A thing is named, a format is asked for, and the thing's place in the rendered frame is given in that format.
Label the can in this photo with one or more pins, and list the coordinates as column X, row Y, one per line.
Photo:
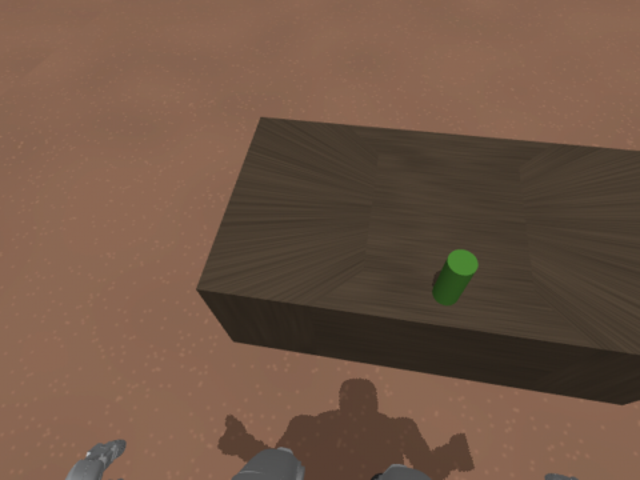
column 455, row 275

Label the left robot hand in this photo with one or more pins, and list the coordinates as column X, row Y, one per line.
column 97, row 460

